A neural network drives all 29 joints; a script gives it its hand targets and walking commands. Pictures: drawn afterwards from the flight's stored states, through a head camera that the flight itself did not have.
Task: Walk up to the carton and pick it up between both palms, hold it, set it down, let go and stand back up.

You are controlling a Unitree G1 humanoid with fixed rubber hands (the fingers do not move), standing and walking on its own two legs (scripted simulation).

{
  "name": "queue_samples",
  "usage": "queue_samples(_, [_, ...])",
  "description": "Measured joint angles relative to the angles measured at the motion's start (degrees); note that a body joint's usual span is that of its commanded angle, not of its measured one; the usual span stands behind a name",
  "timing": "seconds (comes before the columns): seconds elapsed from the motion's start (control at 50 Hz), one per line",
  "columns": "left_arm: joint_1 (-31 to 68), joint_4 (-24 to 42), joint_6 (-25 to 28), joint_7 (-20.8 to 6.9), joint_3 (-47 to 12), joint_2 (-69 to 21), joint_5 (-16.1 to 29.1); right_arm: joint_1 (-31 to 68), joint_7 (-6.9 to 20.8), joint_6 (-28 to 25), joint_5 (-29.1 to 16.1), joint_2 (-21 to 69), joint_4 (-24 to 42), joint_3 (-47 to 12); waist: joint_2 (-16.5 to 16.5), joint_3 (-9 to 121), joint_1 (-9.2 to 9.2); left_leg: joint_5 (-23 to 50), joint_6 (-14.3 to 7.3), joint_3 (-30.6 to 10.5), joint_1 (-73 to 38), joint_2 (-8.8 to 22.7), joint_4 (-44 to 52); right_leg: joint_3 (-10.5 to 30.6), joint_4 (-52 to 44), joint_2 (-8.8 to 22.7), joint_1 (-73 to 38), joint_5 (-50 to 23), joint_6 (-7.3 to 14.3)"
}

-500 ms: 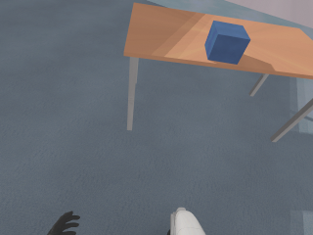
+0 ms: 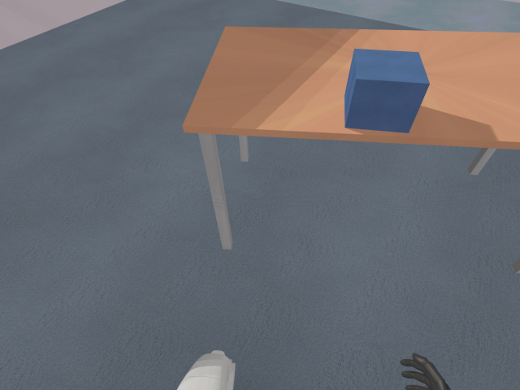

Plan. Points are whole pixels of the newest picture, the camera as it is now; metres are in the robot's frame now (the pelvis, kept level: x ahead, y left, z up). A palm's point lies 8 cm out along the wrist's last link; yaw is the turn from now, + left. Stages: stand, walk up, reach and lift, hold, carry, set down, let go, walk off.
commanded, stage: walk up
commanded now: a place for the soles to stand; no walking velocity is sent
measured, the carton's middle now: (381, 90) +0.84 -0.26 +0.01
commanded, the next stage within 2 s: none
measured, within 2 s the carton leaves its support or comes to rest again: neither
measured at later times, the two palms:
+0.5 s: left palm (170, 327) +0.23 +0.19 -0.11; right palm out of the picture +0.16 -0.38 -0.07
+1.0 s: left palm (253, 315) +0.26 +0.04 -0.10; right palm (502, 236) +0.45 -0.47 -0.09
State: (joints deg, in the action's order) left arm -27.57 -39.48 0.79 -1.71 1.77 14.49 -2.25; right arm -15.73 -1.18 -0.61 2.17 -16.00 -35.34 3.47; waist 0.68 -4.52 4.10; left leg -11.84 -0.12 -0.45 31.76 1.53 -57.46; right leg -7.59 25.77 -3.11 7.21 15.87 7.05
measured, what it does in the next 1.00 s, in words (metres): walks ahead: left foot, then right foot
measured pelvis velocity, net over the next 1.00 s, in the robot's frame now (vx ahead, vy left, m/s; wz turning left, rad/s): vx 0.29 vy -0.22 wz -0.02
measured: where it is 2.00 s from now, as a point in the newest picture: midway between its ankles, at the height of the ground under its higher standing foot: (333, 389)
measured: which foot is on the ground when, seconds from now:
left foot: up 0.00-0.18, down 0.20-0.66, up 0.68-1.00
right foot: down 0.00-0.22, up 0.24-0.64, down 0.66-1.00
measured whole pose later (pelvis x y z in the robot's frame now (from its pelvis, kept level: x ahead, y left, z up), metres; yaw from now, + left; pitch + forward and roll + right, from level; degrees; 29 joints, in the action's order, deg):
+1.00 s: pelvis +0.29 -0.22 +0.00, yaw -1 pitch -2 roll +1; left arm -31.2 -40.1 1.8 0.1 1.1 14.5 -1.8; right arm -11.5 0.3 -0.9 1.7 -15.8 -33.1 2.4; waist 1.1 -6.8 3.6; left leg -12.5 0.2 2.0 31.0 1.0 -50.9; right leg -4.7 28.6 0.1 7.3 18.8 2.4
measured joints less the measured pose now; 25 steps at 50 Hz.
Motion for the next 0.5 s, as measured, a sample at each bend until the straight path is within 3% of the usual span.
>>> queue_samples(0.14, [-2.11, 1.5, -0.72, 0.36, -0.12, -0.11, -0.32, 2.27, -0.98, 0.49, 0.04, 3.29, -1.7, -2.19, -2.3, -0.82, 1.02, 1.08, -0.96, 5.15, -6.46, -0.49, 19.0, -0.96, -0.22, -4.12, -2.67, 3.68, 1.64])
queue_samples(0.2, [-2.98, 1.72, -1.45, 0.71, -0.33, 0.61, -0.24, 3.54, -1.85, 0.02, 0.45, 4.28, -1.88, -2.29, -3.76, -1.34, 1.16, 2.37, -2.59, 6.63, -11.02, -1.97, 24.95, -0.96, 4.1, -4.63, -2.27, 7.3, 0.11])
queue_samples(0.24, [-2.35, 1.37, -1.96, 0.8, -0.61, 0.95, -0.19, 4.49, -2.59, -0.56, 1.12, 4.62, -1.8, -2.3, -5.51, -2.82, 0.14, 1.68, -3.65, 7.63, -12.38, -2.53, 24.26, 0.74, 17.56, -2.98, 2.55, 7.81, -5.97])
queue_samples(0.26, [-1.96, 1.38, -2.47, 0.74, -0.85, 0.69, -0.44, 4.18, -3.09, -0.69, 1.38, 4.08, -1.72, -2.09, -4.64, -3.04, -0.89, 0.31, -3.98, 7.3, -12.81, -1.71, 23.01, 1.52, 26.68, -3.09, 6.02, 10.77, -8.04])
queue_samples(0.32, [0.0, 2.04, -4.39, 0.02, -0.58, 1.31, -1.5, 0.64, -4.46, -0.57, 1.29, 2.5, -3.82, -0.72, -1.12, -2.06, -3.64, -2.69, -4.08, 4.97, -16.16, 1.87, 22.7, 3.53, 43.34, -1.66, 14.34, 12.5, -8.61])
queue_samples(0.42, [3.24, 5.11, -3.79, -2.52, 3.01, 5.95, -0.58, -5.07, -3.29, -1.47, 0.3, 1.85, -7.14, -0.43, -3.05, 0.51, -5.67, -2.24, -1.0, 4.06, -21.95, 4.56, 28.06, 11.69, 41.39, 5.49, 23.65, 1.68, -9.21])
queue_samples(0.5, [5.13, 5.07, -3.02, -4.1, 3.73, 5.51, -0.06, -6.09, -2.02, -2.42, 0.29, 0.53, -8.64, 0.34, -4.71, 1.52, -5.76, -3.44, -0.12, 4.27, -24.02, 5.0, 29.69, 12.0, 33.46, 9.2, 26.13, -4.91, -9.8])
